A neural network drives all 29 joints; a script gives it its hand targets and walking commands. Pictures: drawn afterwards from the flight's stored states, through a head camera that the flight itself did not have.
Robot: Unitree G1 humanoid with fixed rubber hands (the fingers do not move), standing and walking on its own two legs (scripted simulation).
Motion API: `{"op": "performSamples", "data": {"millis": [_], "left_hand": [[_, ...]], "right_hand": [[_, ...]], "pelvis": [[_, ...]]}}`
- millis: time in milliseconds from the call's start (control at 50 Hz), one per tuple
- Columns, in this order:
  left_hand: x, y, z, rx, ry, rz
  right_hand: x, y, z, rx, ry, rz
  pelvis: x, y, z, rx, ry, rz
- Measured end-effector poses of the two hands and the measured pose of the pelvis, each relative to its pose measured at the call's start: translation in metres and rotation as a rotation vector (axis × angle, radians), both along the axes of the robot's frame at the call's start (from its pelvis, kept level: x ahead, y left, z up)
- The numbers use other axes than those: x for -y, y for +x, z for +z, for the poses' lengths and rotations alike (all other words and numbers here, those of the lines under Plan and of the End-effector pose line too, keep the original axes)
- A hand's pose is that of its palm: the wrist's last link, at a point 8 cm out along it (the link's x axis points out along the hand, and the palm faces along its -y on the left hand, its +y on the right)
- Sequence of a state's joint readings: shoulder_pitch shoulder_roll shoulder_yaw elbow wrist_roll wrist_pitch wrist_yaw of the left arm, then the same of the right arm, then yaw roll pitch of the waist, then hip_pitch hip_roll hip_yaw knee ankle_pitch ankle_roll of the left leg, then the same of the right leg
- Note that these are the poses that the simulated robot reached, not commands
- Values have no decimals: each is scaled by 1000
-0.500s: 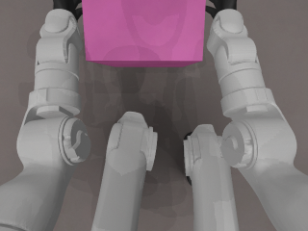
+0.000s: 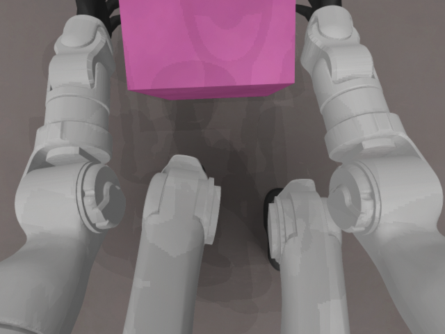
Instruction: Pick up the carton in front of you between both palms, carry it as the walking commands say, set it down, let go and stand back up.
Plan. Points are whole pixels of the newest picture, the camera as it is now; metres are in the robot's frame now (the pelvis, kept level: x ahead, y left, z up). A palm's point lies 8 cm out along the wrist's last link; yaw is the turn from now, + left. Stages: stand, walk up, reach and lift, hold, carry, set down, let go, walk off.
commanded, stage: set down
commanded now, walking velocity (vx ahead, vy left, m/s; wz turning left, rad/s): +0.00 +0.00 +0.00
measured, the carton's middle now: (212, 30) +0.51 +0.12 -0.25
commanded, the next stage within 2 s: let go in 1.96 s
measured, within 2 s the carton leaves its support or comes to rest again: rests again in 0.10 s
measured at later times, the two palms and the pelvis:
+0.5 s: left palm (100, 20) +0.48 +0.28 -0.18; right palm (325, 12) +0.55 -0.03 -0.18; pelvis +0.00 +0.00 -0.01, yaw +0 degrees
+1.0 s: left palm (62, 7) +0.49 +0.33 -0.18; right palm (338, 9) +0.55 -0.05 -0.18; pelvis -0.01 +0.01 -0.02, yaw +1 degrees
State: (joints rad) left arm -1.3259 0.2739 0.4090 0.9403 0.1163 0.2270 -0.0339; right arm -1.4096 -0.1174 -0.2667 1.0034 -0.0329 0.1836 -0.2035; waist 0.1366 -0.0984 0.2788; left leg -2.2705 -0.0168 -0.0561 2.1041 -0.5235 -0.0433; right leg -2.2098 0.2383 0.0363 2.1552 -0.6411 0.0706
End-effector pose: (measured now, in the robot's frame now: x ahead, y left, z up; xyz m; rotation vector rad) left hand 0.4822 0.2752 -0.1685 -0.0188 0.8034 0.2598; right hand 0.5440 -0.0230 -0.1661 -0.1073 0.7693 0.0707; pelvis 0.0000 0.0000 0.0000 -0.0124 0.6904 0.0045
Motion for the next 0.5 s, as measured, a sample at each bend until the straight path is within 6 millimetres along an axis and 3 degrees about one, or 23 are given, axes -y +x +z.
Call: {"op": "performSamples", "data": {"millis": [180, 500], "left_hand": [[2, 2, -10, -4, -21, -24], [0, 2, -12, 10, -45, -48]], "right_hand": [[5, 1, -12, -13, -6, 12], [8, 3, -14, -6, 23, 58]], "pelvis": [[-2, 0, -4, 17, 0, -3], [-1, -5, -11, 50, 3, -2]]}}
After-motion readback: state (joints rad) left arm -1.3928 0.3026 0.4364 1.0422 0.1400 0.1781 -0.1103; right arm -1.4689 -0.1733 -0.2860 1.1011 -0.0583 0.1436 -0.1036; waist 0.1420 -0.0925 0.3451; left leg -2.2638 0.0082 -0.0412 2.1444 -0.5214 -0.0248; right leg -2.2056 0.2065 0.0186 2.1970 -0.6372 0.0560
